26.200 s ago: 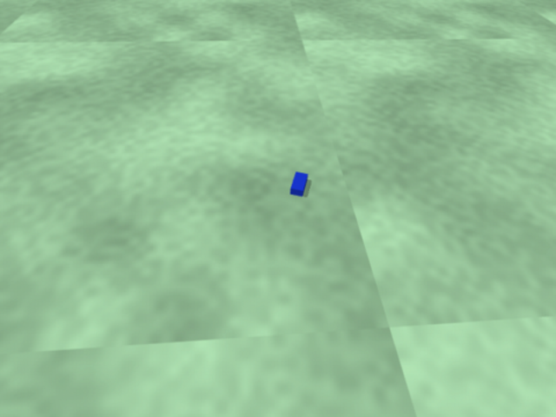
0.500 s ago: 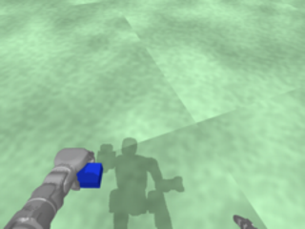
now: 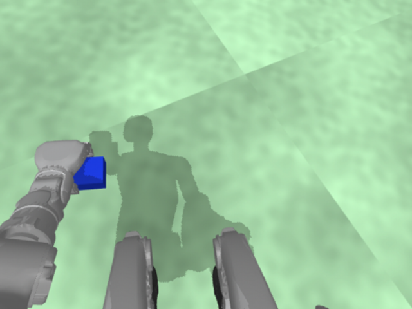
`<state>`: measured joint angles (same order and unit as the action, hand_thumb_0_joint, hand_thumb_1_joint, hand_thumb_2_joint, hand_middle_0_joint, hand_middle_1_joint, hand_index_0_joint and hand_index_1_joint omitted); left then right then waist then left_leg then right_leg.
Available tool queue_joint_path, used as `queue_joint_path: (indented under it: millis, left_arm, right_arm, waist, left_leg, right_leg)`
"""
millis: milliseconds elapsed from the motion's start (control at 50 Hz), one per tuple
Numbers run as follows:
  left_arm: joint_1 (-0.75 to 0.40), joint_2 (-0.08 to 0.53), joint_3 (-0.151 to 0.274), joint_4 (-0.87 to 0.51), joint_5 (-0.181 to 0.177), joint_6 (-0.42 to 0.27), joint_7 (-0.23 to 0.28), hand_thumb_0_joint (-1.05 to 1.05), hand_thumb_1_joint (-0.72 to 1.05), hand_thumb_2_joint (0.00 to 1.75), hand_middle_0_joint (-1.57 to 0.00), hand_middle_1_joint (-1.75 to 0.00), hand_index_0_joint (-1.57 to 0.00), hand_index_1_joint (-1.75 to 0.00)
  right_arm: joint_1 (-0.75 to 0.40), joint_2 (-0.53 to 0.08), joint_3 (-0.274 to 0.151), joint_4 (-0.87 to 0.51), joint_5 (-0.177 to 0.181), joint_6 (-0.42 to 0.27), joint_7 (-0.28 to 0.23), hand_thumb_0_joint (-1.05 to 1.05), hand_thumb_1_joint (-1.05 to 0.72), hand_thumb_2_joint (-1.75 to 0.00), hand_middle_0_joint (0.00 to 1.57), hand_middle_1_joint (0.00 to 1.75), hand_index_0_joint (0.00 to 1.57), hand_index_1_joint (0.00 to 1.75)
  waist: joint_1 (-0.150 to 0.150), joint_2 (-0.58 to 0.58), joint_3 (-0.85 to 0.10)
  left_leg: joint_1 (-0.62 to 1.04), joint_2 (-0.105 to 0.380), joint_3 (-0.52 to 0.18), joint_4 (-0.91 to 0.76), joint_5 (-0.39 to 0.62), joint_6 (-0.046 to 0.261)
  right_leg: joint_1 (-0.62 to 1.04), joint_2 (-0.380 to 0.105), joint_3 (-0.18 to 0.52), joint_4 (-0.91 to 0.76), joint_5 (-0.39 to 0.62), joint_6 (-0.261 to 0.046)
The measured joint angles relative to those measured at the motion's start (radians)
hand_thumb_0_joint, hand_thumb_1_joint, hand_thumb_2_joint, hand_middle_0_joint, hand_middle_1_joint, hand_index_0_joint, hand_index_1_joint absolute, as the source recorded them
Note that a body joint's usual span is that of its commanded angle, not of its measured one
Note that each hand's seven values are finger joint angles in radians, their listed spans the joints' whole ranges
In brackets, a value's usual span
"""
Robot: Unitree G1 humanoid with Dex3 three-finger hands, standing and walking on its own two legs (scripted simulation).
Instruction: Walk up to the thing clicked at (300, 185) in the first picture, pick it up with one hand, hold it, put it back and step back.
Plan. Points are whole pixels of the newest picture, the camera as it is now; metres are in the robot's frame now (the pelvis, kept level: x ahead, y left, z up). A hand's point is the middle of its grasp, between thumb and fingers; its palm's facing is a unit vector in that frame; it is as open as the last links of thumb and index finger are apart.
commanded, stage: crouch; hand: left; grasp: from above
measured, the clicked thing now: (74, 174) +0.43 +0.25 -0.16
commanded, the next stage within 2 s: lower in 1.10 s
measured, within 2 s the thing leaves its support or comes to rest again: neither
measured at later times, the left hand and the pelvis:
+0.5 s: hand (89, 182) +0.45 +0.26 -0.30, palm faces -0.44 -0.01 -0.90, open 9.1 cm; pelvis -0.01 -0.01 -0.13, yaw -4 degrees
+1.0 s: hand (96, 183) +0.46 +0.26 -0.37, palm faces -0.46 -0.01 -0.89, open 9.1 cm; pelvis -0.02 -0.01 -0.20, yaw -6 degrees
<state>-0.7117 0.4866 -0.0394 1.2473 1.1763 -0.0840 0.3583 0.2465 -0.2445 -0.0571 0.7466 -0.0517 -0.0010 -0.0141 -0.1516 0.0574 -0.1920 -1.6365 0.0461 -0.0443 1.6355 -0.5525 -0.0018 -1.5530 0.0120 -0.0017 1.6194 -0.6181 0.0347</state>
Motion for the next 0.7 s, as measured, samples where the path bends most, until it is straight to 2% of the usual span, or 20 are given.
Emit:
queue_joint_path:
  millis: [120,280,440,700]
  left_arm:
    - [-0.047,0.047,0.03,0.025,0.008,-0.038,-0.011,0.0,0.16,0.32,-0.79,-0.38,-0.81,-0.36]
    - [-0.097,0.099,0.069,0.048,0.051,-0.081,0.014,0.0,0.16,0.32,-0.8,-0.38,-0.81,-0.36]
    - [-0.137,0.143,0.101,0.063,0.069,-0.086,0.02,0.0,0.16,0.31,-0.81,-0.37,-0.82,-0.35]
    - [-0.198,0.211,0.126,0.123,0.088,-0.118,0.01,0.0,0.16,0.3,-0.81,-0.37,-0.82,-0.35]
  right_arm:
    - [-0.021,0.017,0.028,0.002,-0.015,-0.026,0.02,0.0,-0.89,-0.89,0.21,0.29,0.21,0.3]
    - [-0.067,0.018,0.043,0.011,-0.04,-0.048,0.055,0.0,-0.9,-0.89,0.21,0.29,0.21,0.3]
    - [-0.102,0.008,0.044,0.004,-0.06,-0.058,0.086,0.0,-0.9,-0.9,0.21,0.29,0.21,0.3]
    - [-0.098,-0.007,0.054,0.013,-0.076,-0.046,0.123,0.0,-0.91,-0.9,0.21,0.29,0.21,0.3]
  waist:
    - [-0.013,0.0,0.001]
    - [-0.022,-0.022,0.012]
    - [-0.031,-0.043,0.046]
    - [-0.047,-0.057,0.095]
  left_leg:
    - [-0.184,-0.003,-0.017,0.15,-0.025,0.0]
    - [-0.358,-0.006,-0.047,0.316,-0.061,-0.008]
    - [-0.448,-0.002,-0.068,0.425,-0.087,-0.015]
    - [-0.552,0.005,-0.09,0.562,-0.099,-0.017]
  right_leg:
    - [-0.175,0.002,-0.008,0.149,-0.033,0.003]
    - [-0.335,0.008,-0.028,0.309,-0.076,0.002]
    - [-0.419,0.019,-0.041,0.412,-0.103,0.001]
    - [-0.521,0.038,-0.049,0.541,-0.109,0.006]
